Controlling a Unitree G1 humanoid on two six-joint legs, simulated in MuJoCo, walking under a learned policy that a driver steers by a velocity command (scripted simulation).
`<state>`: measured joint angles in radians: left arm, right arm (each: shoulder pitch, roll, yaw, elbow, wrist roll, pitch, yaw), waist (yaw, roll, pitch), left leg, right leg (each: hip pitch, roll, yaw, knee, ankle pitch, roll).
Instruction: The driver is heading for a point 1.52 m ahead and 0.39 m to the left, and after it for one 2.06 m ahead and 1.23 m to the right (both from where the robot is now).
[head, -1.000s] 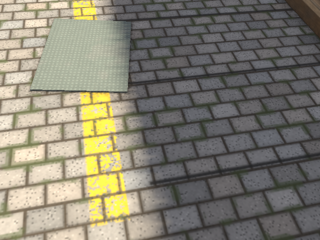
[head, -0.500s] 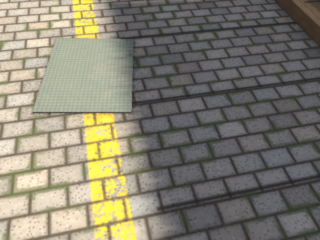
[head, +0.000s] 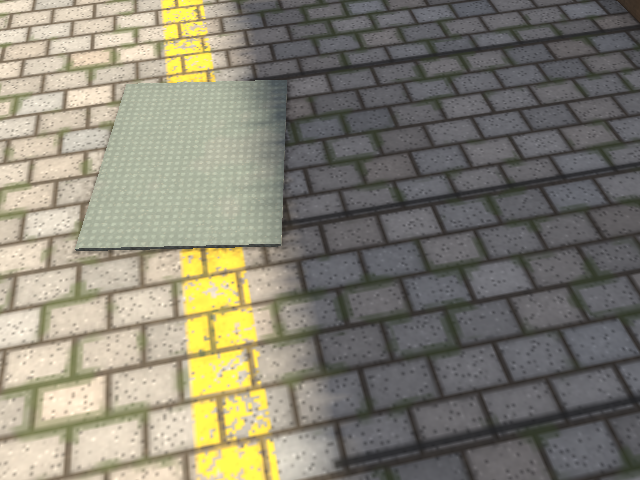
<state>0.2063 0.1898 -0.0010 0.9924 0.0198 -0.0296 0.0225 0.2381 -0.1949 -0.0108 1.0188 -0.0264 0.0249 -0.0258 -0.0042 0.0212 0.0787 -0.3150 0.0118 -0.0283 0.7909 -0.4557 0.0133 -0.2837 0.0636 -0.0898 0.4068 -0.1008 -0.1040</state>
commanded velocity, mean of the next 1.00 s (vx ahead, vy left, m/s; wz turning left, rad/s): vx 0.06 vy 0.00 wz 0.00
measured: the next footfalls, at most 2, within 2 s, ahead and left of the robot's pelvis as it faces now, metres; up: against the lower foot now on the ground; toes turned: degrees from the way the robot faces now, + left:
left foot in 0.10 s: +0.06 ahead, +0.13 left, +0.00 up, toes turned +0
right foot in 1.08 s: +0.20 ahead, -0.09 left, +0.00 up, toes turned -4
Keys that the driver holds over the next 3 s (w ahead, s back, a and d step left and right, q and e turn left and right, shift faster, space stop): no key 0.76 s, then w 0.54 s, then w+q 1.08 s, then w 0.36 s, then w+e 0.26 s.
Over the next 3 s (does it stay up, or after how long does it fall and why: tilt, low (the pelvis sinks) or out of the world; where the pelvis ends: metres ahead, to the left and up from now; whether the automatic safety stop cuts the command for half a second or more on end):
stays up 1.07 0.27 0.01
